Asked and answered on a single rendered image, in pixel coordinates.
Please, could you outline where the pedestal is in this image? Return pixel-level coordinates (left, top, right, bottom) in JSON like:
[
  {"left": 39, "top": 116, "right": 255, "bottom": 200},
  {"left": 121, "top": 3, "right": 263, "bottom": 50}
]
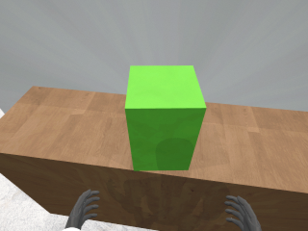
[{"left": 0, "top": 86, "right": 308, "bottom": 231}]

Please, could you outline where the robot left hand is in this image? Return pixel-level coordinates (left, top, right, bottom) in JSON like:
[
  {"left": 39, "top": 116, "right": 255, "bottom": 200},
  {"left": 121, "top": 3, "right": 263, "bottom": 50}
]
[{"left": 64, "top": 189, "right": 100, "bottom": 230}]

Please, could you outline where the robot right hand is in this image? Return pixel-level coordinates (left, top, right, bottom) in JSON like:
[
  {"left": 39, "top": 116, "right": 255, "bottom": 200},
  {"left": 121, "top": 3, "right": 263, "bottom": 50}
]
[{"left": 224, "top": 195, "right": 262, "bottom": 231}]

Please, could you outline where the carton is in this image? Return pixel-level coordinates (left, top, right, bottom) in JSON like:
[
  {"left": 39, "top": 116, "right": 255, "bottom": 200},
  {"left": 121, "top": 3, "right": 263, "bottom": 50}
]
[{"left": 124, "top": 65, "right": 207, "bottom": 171}]

